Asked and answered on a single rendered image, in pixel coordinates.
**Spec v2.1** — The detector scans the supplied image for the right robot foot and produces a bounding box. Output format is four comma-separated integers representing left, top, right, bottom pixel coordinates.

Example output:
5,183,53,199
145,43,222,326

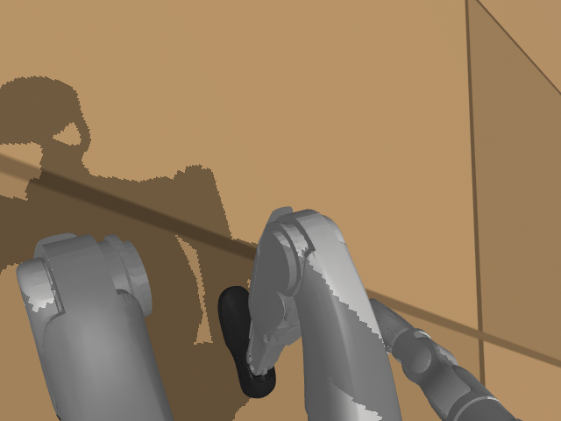
218,286,276,398

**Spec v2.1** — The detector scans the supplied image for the right robot hand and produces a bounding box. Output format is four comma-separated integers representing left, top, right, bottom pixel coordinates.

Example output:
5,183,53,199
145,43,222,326
369,298,415,354

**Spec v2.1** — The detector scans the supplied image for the right robot arm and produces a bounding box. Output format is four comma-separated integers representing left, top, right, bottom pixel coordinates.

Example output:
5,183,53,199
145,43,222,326
392,328,522,421

